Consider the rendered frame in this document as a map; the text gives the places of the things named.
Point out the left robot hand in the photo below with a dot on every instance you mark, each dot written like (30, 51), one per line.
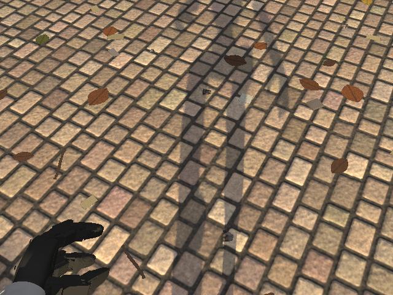
(45, 266)

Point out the left robot forearm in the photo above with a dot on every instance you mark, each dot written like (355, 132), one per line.
(22, 288)

